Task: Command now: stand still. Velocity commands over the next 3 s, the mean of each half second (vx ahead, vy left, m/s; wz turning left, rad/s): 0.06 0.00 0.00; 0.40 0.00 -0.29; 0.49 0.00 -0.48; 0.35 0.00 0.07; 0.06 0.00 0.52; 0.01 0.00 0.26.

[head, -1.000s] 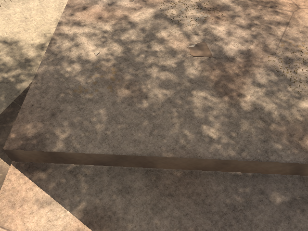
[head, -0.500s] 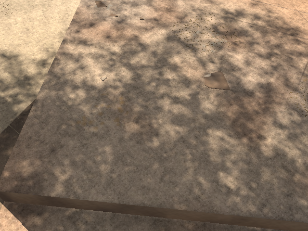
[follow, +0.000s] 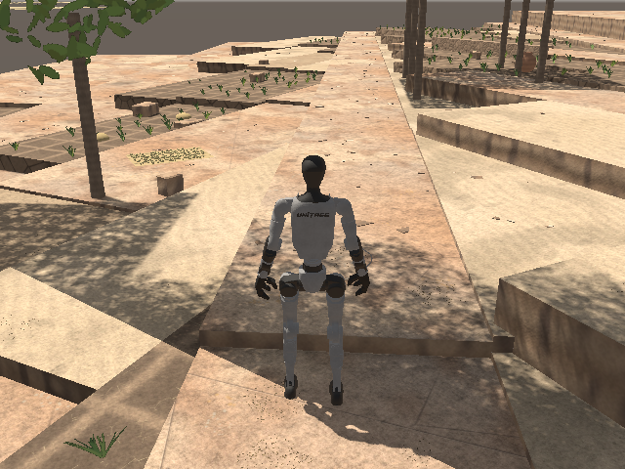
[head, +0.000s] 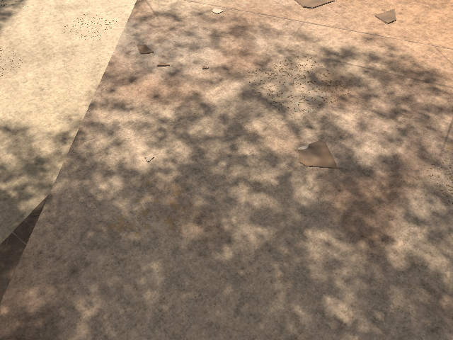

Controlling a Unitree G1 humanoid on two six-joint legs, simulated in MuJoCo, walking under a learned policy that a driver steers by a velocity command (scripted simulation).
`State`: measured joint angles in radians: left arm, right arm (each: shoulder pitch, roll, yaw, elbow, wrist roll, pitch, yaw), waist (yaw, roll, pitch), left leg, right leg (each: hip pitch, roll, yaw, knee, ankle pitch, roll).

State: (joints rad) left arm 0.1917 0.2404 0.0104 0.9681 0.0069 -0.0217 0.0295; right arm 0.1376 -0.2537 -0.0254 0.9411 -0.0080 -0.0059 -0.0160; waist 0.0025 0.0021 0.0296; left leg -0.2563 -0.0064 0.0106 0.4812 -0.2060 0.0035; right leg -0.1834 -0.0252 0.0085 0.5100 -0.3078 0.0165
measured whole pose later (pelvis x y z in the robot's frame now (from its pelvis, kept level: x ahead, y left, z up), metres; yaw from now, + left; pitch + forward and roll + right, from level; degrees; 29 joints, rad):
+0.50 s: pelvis +0.03 +0.00 +0.00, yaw +1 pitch -1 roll +0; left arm 0.26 0.26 0.03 1.07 -0.02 -0.03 0.03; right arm 0.17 -0.26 -0.04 1.07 0.01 -0.02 -0.02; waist 0.01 0.00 0.00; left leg -0.27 0.00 0.02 0.63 -0.38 0.04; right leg -0.14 -0.02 0.00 0.52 -0.37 -0.01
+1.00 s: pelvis +0.22 -0.01 -0.01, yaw -11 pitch +1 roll +0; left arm 0.01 0.19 0.02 0.85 -0.03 -0.04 -0.06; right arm 0.44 -0.21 -0.02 1.07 -0.02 -0.03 -0.04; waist -0.06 0.01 0.03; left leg 0.17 0.03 0.23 0.27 -0.43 -0.01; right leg -0.70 -0.05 -0.09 1.10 -0.31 -0.07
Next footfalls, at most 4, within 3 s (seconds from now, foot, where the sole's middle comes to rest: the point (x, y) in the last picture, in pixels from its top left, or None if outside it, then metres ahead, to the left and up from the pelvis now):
0.94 right None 0.32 -0.15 -0.70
1.06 right None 0.32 -0.14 -0.77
1.44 left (267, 271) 0.67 -0.08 -0.66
1.90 right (369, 236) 0.80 -0.40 -0.66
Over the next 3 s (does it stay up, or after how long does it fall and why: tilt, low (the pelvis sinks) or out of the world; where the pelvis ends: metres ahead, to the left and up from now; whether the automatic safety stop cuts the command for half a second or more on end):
stays up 0.75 -0.27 0.11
